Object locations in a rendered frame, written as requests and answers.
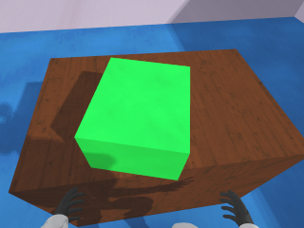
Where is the carton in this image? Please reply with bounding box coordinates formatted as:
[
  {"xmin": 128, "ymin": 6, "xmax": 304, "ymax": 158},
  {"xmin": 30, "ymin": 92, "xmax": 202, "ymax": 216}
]
[{"xmin": 74, "ymin": 57, "xmax": 190, "ymax": 181}]

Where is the right robot hand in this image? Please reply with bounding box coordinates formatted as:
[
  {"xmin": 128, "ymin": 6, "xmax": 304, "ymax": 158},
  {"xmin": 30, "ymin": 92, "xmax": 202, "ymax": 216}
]
[{"xmin": 219, "ymin": 190, "xmax": 254, "ymax": 227}]

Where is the left robot hand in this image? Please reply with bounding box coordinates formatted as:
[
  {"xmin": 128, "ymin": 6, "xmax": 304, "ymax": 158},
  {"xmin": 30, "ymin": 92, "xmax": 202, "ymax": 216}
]
[{"xmin": 54, "ymin": 187, "xmax": 85, "ymax": 223}]

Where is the left robot forearm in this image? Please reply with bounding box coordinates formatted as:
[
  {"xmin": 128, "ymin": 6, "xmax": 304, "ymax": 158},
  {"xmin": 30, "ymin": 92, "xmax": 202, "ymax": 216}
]
[{"xmin": 41, "ymin": 214, "xmax": 68, "ymax": 228}]

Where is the pedestal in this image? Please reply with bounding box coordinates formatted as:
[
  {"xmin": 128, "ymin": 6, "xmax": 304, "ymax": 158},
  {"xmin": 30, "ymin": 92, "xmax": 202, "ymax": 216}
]
[{"xmin": 9, "ymin": 48, "xmax": 304, "ymax": 227}]

